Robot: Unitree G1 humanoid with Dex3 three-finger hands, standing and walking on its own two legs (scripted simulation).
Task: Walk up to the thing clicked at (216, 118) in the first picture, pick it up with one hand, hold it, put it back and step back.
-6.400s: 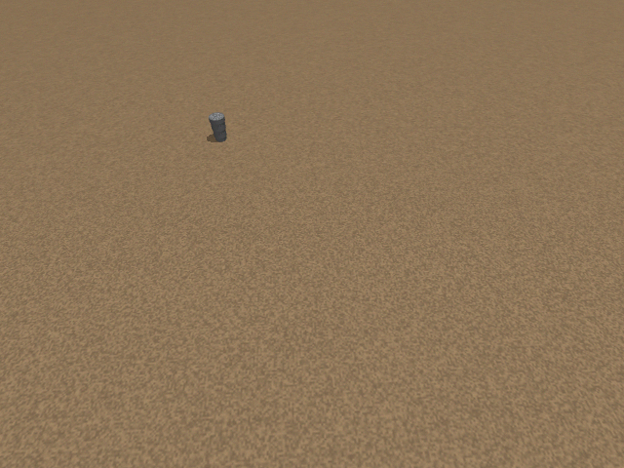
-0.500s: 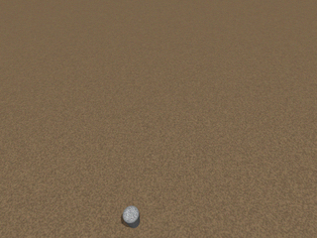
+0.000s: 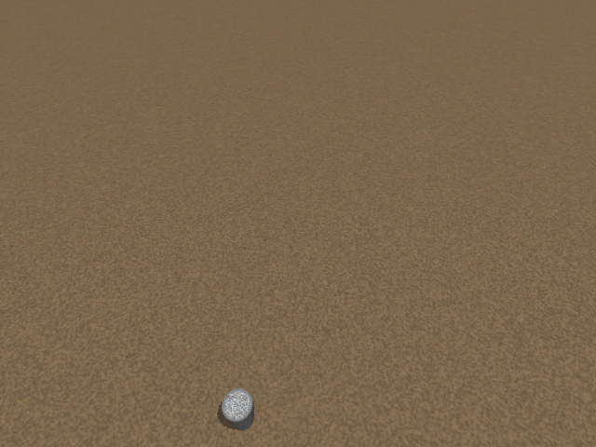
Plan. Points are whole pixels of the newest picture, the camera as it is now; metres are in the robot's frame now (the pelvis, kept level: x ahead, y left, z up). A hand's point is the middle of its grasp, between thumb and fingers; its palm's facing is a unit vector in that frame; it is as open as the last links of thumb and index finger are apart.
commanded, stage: walk up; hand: left
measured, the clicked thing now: (240, 412) +0.38 +0.20 -0.71
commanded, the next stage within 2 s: stand in 0.34 s
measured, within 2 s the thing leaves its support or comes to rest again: neither
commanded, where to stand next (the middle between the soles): +0.03 -0.01 m, yaw -1 degrees
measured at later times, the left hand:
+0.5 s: hand out of the picture +0.07 +0.25 -0.16, palm faces -0.01 -0.94 -0.33, open 7.4 cm
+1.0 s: hand out of the picture +0.10 +0.25 -0.15, palm faces -0.01 -0.94 -0.34, open 7.4 cm
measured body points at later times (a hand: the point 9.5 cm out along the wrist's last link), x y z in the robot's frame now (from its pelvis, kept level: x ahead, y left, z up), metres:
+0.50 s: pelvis +0.01 +0.00 +0.00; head +0.02 +0.00 +0.45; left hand +0.07 +0.30 -0.13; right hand +0.10 -0.30 -0.13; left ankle +0.02 +0.13 -0.75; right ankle +0.01 -0.14 -0.75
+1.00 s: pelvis +0.02 -0.01 +0.00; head +0.03 -0.01 +0.45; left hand +0.10 +0.30 -0.13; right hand +0.11 -0.30 -0.13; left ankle +0.02 +0.13 -0.75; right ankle +0.01 -0.14 -0.75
